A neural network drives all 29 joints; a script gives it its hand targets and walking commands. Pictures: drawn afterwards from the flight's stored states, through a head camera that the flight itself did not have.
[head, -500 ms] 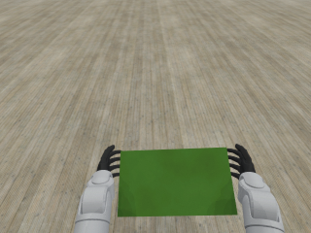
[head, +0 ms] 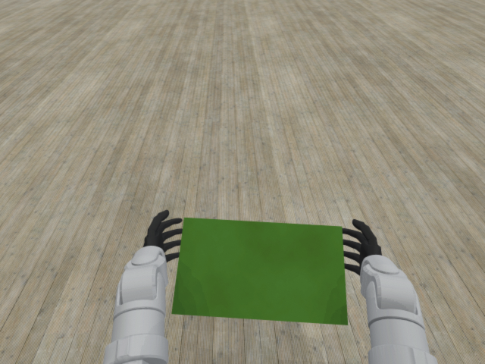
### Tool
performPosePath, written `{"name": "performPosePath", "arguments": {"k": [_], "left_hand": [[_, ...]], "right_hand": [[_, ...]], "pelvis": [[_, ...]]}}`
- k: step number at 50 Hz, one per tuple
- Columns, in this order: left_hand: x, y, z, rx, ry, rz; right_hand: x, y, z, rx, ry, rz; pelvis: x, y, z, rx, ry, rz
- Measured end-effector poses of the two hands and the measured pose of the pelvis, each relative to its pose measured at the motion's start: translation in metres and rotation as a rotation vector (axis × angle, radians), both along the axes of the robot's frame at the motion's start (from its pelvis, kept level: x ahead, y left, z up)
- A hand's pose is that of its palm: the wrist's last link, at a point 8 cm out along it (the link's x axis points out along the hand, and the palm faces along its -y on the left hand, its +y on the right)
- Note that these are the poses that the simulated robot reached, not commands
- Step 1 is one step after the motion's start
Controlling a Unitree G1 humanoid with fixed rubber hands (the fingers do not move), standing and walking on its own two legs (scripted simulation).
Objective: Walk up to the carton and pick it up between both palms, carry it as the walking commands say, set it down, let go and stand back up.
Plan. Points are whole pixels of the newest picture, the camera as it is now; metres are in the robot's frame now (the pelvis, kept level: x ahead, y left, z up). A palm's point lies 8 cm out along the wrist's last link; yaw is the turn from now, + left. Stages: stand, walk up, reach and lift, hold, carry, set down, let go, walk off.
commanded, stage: set down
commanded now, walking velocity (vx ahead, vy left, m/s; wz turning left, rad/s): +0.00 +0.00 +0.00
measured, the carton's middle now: (257, 272) +0.34 +0.01 -0.08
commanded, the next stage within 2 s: none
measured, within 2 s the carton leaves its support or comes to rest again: neither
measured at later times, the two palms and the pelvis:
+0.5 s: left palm (169, 272) +0.31 +0.18 -0.04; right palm (362, 277) +0.31 -0.19 -0.04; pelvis +0.01 -0.01 +0.00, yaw +0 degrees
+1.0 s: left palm (182, 297) +0.32 +0.18 -0.16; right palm (345, 298) +0.32 -0.18 -0.15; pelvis -0.03 +0.00 -0.05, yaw -2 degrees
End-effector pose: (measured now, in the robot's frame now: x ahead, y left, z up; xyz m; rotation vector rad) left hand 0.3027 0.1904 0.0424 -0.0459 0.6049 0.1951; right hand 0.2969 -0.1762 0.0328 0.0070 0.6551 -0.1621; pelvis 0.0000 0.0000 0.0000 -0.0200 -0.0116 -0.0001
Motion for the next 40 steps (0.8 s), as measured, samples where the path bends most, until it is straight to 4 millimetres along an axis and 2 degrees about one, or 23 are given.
{"name": "performPosePath", "arguments": {"k": [6, 16, 24, 33, 40], "left_hand": [[0.001, -0.002, -0.014, -0.031, 0.021, -0.026], [0.000, -0.001, -0.051, -0.023, 0.090, -0.024], [0.009, -0.006, -0.076, 0.003, 0.086, -0.027], [0.009, -0.013, -0.123, 0.039, 0.151, -0.032], [0.013, -0.020, -0.160, 0.060, 0.139, -0.074]], "right_hand": [[0.001, -0.005, -0.010, 0.002, 0.018, -0.010], [-0.001, -0.005, -0.046, 0.003, 0.084, 0.012], [0.012, -0.009, -0.069, -0.009, 0.074, 0.029], [0.014, -0.015, -0.120, -0.012, 0.133, 0.027], [0.016, -0.019, -0.153, -0.065, 0.117, -0.019]], "pelvis": [[0.002, 0.000, 0.000, 0.000, 0.003, 0.000], [0.003, 0.000, 0.000, 0.001, 0.022, -0.001], [0.006, -0.007, -0.003, 0.010, 0.124, -0.002], [0.006, -0.017, -0.012, 0.022, 0.285, -0.005], [-0.004, -0.015, -0.025, 0.031, 0.417, -0.031]]}}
